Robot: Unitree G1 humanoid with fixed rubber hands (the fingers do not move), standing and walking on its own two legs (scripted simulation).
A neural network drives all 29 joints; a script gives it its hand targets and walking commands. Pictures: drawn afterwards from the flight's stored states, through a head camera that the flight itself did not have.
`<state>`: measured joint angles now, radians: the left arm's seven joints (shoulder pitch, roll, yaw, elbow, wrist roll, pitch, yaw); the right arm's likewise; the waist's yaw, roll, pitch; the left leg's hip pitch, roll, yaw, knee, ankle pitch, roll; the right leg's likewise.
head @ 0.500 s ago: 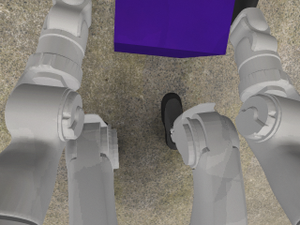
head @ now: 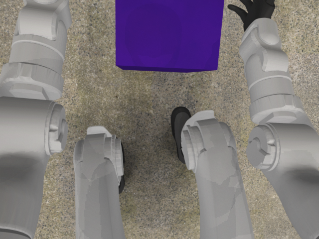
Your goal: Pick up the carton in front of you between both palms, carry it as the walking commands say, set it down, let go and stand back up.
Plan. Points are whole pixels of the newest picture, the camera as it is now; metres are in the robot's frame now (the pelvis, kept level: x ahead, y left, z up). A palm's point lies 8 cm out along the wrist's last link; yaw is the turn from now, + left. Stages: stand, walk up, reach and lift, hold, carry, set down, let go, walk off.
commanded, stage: set down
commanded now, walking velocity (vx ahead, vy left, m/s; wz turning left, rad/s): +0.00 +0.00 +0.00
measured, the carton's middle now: (161, 29) +0.52 -0.08 -0.28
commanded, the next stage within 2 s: let go in 0.80 s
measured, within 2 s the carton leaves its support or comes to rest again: neither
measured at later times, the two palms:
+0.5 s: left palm out of the picture +0.59 +0.13 +0.01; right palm out of the picture +0.49 -0.25 +0.01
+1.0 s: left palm out of the picture +0.56 +0.14 +0.14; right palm out of the picture +0.47 -0.25 +0.14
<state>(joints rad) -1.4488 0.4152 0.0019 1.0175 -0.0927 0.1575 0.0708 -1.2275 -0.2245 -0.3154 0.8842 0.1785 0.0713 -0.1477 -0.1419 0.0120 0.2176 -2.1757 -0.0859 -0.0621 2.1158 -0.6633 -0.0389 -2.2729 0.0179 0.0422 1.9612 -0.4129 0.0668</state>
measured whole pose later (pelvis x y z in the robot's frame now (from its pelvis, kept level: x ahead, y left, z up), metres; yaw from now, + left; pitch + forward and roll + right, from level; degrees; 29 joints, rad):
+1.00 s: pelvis +0.05 -0.01 +0.25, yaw +2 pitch +45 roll +1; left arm -1.01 0.26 0.25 0.85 0.12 0.17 -0.02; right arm -0.77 -0.10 -0.36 0.61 -0.07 0.14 -0.02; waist -0.12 0.03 -0.12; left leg -1.50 -0.05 -0.07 1.12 -0.41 -0.04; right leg -1.58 -0.01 0.04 1.04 -0.24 0.02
